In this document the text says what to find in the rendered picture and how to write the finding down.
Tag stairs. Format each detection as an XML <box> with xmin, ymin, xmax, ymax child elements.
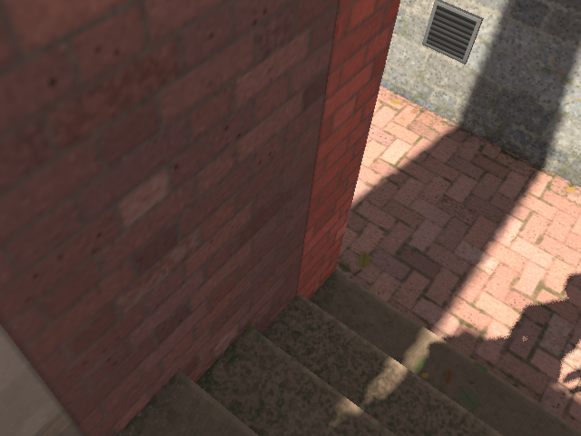
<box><xmin>116</xmin><ymin>269</ymin><xmax>581</xmax><ymax>436</ymax></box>

